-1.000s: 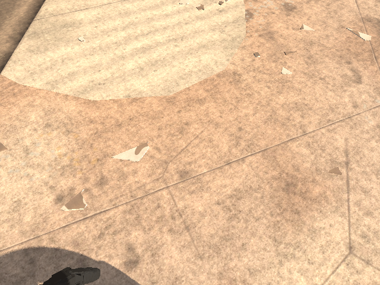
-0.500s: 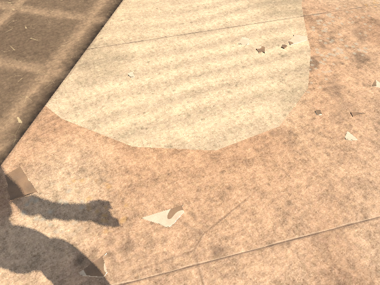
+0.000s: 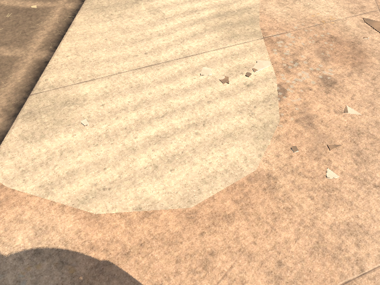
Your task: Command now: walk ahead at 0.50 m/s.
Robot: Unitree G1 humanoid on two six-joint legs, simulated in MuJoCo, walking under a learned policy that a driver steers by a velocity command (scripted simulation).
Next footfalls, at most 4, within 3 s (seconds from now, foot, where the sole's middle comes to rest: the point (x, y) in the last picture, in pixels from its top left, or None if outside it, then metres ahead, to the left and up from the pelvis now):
0.18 right None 0.29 -0.15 -0.78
0.68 left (161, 265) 0.57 0.08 -0.78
1.14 right None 0.46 -0.15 -0.78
1.60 left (199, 197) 0.85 -0.08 -0.78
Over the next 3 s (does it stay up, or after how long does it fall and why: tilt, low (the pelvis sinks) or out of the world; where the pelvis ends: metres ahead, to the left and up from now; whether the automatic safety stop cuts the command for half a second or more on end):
stays up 0.85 -0.18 -0.01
